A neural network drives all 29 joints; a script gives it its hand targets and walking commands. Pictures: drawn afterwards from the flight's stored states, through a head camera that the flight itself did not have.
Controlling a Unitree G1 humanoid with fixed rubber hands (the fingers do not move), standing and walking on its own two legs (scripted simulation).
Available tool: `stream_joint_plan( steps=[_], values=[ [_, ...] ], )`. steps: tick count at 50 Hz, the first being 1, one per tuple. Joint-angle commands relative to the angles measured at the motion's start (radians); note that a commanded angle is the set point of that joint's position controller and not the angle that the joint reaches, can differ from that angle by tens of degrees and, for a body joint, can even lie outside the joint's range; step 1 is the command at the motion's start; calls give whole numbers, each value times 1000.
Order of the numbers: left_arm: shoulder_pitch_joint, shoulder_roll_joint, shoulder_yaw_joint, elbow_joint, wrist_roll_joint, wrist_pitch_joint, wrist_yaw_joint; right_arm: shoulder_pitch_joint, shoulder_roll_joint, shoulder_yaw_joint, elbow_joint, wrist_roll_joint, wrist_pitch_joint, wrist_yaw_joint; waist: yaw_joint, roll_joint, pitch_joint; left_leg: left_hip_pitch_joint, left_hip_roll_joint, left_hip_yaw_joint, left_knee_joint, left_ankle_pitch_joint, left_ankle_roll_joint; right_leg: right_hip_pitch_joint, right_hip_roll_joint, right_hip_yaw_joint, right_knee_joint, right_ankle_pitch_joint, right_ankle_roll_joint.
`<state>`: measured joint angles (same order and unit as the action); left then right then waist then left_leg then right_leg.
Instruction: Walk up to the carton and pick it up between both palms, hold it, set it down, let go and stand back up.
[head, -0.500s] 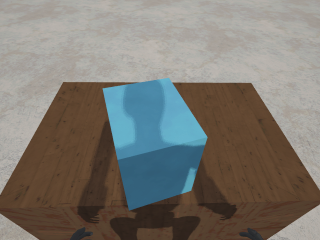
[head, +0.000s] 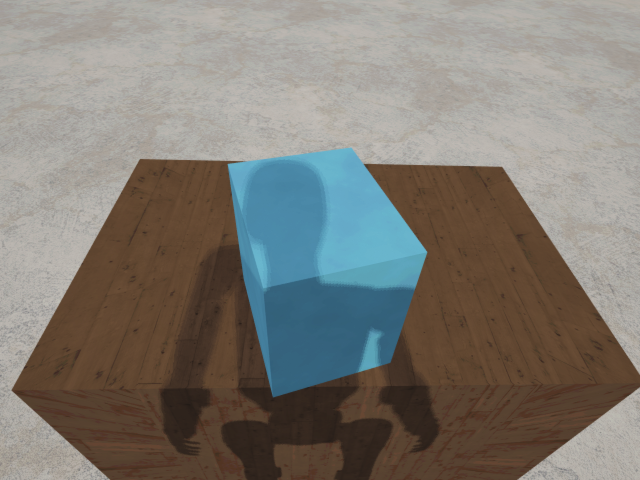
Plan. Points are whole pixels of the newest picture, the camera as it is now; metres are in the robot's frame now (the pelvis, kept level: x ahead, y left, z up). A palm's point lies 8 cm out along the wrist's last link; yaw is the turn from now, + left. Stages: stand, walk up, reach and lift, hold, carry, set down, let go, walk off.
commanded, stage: stand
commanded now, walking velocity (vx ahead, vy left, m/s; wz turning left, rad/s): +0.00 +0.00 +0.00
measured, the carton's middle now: (313, 268) +0.45 +0.02 +0.01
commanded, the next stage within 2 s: none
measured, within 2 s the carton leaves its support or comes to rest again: neither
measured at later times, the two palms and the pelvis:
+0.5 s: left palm out of the picture -0.04 +0.25 -0.14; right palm out of the picture -0.02 -0.24 -0.13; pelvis -0.01 +0.01 +0.00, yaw +1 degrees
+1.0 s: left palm out of the picture +0.01 +0.22 -0.14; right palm out of the picture +0.01 -0.24 -0.13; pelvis +0.01 -0.01 +0.00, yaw +1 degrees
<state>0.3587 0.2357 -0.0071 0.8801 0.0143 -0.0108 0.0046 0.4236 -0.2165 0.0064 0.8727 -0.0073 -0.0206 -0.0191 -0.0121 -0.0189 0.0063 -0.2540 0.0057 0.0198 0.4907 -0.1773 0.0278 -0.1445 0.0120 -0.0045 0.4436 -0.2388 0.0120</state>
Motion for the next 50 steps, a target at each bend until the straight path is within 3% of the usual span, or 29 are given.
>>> stream_joint_plan(
  steps=[1,12,21,50],
  values=[
    [45,120,26,-39,1,-19,8,36,-166,-44,-52,1,-19,-10,10,53,120,-94,104,-168,-199,-264,-4,-100,-67,91,-94,-150,-15],
    [101,102,26,30,1,-14,16,51,-153,-55,-16,2,-4,-14,5,56,131,-101,101,-189,-225,-344,-6,-138,-60,87,-79,-186,-10],
    [120,93,31,58,-1,-11,22,51,-133,-61,7,1,6,-18,-2,38,138,-72,91,-183,-201,-316,-10,-180,-65,103,-94,-212,-13],
    [57,76,19,91,-15,-11,37,24,-84,-35,76,3,-1,-29,4,24,83,27,84,-146,-122,9,-10,-105,-98,114,-110,-11,-24]
  ],
)
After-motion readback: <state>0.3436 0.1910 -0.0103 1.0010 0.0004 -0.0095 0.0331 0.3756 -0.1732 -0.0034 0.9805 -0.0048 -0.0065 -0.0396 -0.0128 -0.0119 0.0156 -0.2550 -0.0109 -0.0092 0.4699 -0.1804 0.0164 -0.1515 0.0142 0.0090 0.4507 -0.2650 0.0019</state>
